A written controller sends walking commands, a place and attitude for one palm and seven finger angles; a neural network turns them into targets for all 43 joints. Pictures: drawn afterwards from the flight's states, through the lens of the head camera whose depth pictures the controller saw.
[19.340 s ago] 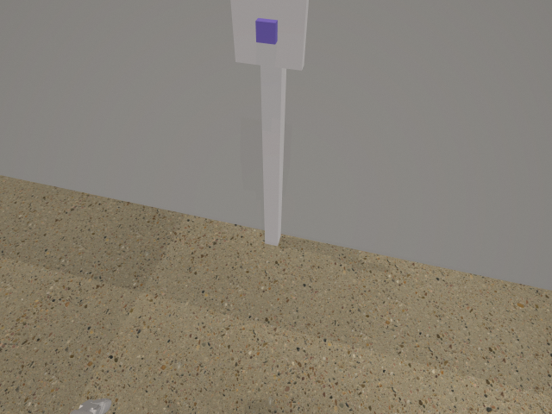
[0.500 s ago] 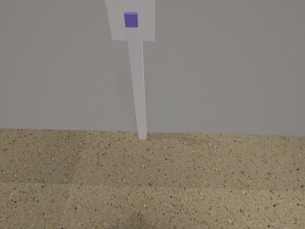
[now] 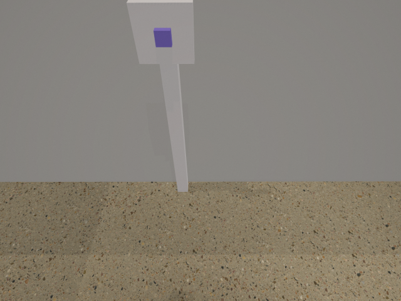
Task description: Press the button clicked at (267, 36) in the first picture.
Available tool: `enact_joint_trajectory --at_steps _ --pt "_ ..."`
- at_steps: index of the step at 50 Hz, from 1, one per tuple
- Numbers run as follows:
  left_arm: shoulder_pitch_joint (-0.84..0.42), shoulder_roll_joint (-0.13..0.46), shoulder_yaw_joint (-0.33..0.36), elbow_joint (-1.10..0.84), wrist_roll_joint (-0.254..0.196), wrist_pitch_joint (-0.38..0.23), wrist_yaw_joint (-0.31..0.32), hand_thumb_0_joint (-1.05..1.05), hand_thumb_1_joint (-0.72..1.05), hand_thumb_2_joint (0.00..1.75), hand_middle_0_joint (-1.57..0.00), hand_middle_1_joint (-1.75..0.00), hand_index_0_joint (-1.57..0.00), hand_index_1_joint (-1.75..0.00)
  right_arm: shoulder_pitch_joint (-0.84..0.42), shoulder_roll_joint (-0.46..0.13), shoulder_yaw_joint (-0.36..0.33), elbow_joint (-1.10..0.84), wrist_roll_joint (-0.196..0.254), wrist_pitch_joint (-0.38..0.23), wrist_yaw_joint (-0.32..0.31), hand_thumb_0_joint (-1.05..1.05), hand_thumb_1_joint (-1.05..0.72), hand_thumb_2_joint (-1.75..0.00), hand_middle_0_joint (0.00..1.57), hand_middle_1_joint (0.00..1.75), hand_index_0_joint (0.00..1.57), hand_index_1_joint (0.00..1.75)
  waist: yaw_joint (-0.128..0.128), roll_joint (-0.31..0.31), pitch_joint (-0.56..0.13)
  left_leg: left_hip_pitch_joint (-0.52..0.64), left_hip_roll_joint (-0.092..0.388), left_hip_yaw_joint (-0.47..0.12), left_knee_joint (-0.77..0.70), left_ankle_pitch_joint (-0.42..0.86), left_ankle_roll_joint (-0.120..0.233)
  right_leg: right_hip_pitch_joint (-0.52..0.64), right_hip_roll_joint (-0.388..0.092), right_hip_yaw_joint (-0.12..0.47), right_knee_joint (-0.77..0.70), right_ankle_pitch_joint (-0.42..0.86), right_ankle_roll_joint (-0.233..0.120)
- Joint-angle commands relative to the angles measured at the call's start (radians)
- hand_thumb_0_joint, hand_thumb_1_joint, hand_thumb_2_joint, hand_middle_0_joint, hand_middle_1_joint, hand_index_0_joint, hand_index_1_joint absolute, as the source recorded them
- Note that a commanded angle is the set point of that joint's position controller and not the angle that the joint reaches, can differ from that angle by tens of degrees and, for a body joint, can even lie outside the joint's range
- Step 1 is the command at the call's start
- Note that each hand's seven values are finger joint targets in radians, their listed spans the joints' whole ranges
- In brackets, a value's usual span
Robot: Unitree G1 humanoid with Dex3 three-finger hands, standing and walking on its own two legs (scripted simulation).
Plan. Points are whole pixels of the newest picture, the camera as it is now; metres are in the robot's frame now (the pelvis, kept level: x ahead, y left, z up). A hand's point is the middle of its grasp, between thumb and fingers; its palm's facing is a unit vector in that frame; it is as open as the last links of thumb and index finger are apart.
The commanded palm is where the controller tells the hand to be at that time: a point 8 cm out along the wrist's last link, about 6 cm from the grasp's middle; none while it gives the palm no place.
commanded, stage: stand and wait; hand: left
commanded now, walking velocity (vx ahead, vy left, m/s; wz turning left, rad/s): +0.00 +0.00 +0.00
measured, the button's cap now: (163, 37) +0.78 +0.15 +0.15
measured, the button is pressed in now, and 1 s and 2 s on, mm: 0 0 0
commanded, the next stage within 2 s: none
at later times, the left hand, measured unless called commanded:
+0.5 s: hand out of the picture +0.09 +0.23 -0.15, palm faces -0.02 -0.94 -0.35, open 7.4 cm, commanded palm none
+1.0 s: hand out of the picture +0.12 +0.21 -0.15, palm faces -0.04 -0.94 -0.34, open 7.4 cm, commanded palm none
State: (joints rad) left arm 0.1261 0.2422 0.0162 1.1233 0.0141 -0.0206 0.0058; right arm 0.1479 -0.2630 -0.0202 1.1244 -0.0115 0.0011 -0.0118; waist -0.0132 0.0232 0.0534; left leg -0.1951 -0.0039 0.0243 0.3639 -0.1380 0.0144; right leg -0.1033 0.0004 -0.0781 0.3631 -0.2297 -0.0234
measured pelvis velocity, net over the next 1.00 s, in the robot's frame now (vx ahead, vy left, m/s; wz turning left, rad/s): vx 0.03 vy -0.02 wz -0.02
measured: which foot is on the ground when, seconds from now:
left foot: down 0.00-1.00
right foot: down 0.00-1.00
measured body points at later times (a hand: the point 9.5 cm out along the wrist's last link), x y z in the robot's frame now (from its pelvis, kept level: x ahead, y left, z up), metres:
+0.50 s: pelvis +0.02 -0.01 +0.00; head +0.04 -0.03 +0.45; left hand +0.09 +0.28 -0.13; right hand +0.09 -0.30 -0.15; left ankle +0.04 +0.11 -0.75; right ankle -0.02 -0.10 -0.75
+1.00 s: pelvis +0.03 -0.02 +0.00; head +0.06 -0.04 +0.45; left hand +0.12 +0.26 -0.13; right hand +0.09 -0.31 -0.15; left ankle +0.04 +0.11 -0.75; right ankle -0.02 -0.10 -0.75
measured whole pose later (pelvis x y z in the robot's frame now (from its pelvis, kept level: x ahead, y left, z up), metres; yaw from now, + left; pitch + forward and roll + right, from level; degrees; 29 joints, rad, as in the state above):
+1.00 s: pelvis +0.03 -0.02 +0.00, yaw -1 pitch -1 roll +0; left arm 0.11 0.30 0.02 1.13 0.01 -0.02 0.01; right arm 0.11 -0.32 -0.01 1.13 -0.01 0.00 -0.02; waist -0.01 0.02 0.06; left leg -0.13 0.03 0.04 0.31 -0.16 -0.02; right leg -0.03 0.04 -0.06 0.28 -0.24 -0.05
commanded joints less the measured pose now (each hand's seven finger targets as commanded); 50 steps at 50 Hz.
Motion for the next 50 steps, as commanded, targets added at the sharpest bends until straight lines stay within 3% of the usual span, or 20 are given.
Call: enact_joint_trajectory --at_steps 1,17,50 --pt "0.005 0.209 0.036 -0.036 -0.004 -0.013 0.015 0.00 0.90 0.90 -0.20 -0.30 -0.20 -0.30 -0.007 -0.172 -0.022 -0.041 -0.004 -0.019 -0.011 0.00 -0.90 -0.90 0.20 0.30 0.20 0.30 0.003 0.003 -0.051 0.061 0.127 -0.122 -0.059 0.120 0.013 -0.023 -0.133 0.119 -0.095 0.112 -0.031" --pt "-0.030 0.262 0.033 -0.031 -0.007 -0.016 0.014 0.00 0.90 0.90 -0.20 -0.30 -0.20 -0.30 -0.050 -0.234 -0.021 -0.043 0.000 -0.018 -0.011 0.00 -0.90 -0.90 0.20 0.30 0.20 0.30 0.001 -0.020 -0.086 0.120 0.139 -0.113 -0.067 0.169 0.009 0.009 -0.140 0.128 -0.115 0.192 -0.027" --pt "-0.026 0.271 0.039 -0.043 -0.008 -0.020 0.024 0.00 0.90 0.90 -0.20 -0.30 -0.20 -0.30 -0.040 -0.230 -0.022 -0.046 0.002 -0.017 -0.019 0.00 -0.90 -0.90 0.20 0.30 0.20 0.30 0.000 -0.035 -0.098 0.155 0.143 -0.075 -0.048 0.238 0.000 0.056 -0.143 0.133 -0.109 0.397 -0.012"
